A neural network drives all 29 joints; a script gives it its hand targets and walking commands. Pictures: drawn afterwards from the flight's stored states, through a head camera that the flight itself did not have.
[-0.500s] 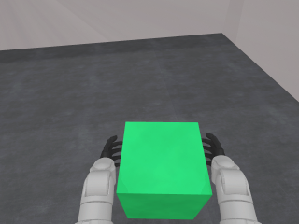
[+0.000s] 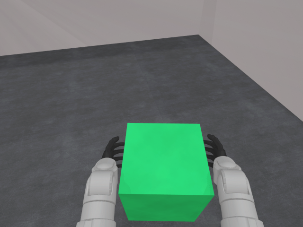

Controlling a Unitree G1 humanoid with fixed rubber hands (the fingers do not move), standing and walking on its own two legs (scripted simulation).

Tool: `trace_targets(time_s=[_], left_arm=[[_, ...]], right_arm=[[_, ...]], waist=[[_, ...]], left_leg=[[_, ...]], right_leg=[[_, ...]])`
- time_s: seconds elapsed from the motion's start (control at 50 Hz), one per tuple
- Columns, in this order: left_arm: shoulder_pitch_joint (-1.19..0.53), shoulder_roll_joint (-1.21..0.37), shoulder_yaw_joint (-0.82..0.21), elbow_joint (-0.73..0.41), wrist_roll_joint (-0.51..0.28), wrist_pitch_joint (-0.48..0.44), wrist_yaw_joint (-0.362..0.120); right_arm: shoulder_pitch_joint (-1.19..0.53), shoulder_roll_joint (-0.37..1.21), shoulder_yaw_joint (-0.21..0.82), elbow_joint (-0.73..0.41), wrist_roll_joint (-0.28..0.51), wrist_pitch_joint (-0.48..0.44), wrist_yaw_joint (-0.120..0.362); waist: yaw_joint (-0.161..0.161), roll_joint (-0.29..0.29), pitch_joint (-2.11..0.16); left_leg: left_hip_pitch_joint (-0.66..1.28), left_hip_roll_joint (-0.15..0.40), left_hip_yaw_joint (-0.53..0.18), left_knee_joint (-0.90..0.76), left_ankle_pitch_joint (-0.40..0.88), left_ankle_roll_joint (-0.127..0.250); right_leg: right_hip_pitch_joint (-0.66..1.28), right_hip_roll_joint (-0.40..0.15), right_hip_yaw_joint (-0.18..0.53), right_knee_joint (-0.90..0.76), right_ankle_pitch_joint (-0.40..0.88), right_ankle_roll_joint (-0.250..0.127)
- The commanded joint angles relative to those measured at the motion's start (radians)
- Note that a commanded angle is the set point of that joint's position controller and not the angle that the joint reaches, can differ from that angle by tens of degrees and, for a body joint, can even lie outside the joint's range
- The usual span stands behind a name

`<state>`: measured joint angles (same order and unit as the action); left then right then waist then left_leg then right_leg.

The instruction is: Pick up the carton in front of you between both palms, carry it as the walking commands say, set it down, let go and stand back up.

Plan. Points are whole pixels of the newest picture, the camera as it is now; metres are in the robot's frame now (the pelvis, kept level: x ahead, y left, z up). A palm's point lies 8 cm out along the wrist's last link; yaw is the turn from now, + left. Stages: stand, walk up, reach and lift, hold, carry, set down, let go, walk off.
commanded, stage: hold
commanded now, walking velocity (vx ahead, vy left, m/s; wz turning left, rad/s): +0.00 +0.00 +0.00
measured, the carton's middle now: (162, 174) +0.29 +0.00 -0.04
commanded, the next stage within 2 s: set down in 0.54 s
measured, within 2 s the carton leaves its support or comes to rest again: neither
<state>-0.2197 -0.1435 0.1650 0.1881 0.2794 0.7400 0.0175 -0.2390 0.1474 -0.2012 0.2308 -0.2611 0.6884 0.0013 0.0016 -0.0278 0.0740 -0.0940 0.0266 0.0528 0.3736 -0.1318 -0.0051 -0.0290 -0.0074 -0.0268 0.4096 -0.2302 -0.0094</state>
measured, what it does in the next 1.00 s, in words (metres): stands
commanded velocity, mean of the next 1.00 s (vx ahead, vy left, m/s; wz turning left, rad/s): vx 0.00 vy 0.00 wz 0.00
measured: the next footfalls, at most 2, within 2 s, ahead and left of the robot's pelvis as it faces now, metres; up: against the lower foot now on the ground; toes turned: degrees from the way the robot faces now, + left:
none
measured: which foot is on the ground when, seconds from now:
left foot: down 0.00-1.00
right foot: down 0.00-1.00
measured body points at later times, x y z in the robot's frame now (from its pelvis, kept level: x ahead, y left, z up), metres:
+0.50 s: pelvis +0.00 +0.03 +0.00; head -0.05 +0.04 +0.45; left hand +0.30 +0.17 +0.04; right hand +0.30 -0.13 +0.05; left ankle +0.06 +0.12 -0.74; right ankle +0.01 -0.11 -0.74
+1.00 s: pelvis +0.00 +0.00 -0.02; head +0.10 +0.02 +0.42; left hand +0.36 +0.16 -0.06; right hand +0.36 -0.14 -0.05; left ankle +0.06 +0.12 -0.74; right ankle +0.01 -0.11 -0.74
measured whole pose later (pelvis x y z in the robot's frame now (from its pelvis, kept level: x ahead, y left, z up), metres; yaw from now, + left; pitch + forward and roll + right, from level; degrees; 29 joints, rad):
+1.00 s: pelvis +0.00 +0.00 -0.02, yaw +0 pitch +6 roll +0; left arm -0.53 -0.14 0.44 0.53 0.43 0.37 -0.07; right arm -0.52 0.24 -0.49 0.50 -0.41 0.34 0.00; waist 0.01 -0.04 0.13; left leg -0.52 0.02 0.02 0.63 -0.21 0.01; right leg -0.45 0.01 0.00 0.65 -0.31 0.00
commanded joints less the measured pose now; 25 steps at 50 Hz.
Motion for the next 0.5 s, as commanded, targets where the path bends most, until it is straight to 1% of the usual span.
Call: trace_targets(time_s=[0.0, 0.02, 0.1, 0.26, 0.38, 0.48], left_arm=[[-0.459, -0.898, -0.491, -0.07, -0.247, -0.053, -0.242], [-0.474, -0.906, -0.496, -0.063, -0.247, -0.053, -0.248], [-0.505, -0.924, -0.493, -0.043, -0.246, -0.051, -0.262], [-0.538, -0.949, -0.473, 0.002, -0.241, -0.046, -0.276], [-0.548, -0.951, -0.444, 0.033, -0.231, -0.042, -0.278], [-0.547, -0.946, -0.433, 0.037, -0.227, -0.04, -0.276]], right_arm=[[-0.401, 0.902, 0.48, 0.001, 0.213, -0.024, 0.237], [-0.415, 0.912, 0.474, 0.006, 0.212, -0.025, 0.239], [-0.444, 0.929, 0.46, 0.034, 0.208, -0.03, 0.253], [-0.488, 0.945, 0.427, 0.075, 0.198, -0.032, 0.274], [-0.505, 0.943, 0.401, 0.096, 0.187, -0.028, 0.28], [-0.494, 0.939, 0.388, 0.097, 0.179, -0.022, 0.275]], waist=[[0.0, 0.005, -0.193], [-0.009, 0.009, -0.201], [-0.006, 0.017, -0.195], [-0.001, 0.042, -0.201], [0.001, 0.046, -0.192], [-0.003, 0.044, -0.193]], left_leg=[[0.203, -0.108, -0.12, -0.011, 0.012, 0.02], [0.224, -0.107, -0.12, -0.013, -0.006, 0.02], [0.243, -0.104, -0.127, -0.014, -0.056, 0.015], [0.242, -0.08, -0.153, -0.051, -0.142, 0.008], [0.249, -0.067, -0.164, -0.068, -0.144, 0.01], [0.257, -0.065, -0.164, -0.067, -0.086, 0.009]], right_leg=[[-0.178, 0.061, 0.128, -0.128, 0.01, -0.031], [-0.199, 0.061, 0.127, -0.13, -0.008, -0.032], [-0.241, 0.06, 0.124, -0.134, -0.072, -0.048], [-0.235, 0.071, 0.118, -0.118, -0.099, -0.052], [-0.23, 0.075, 0.115, -0.111, -0.086, -0.045], [-0.215, 0.079, 0.114, -0.113, -0.049, -0.04]])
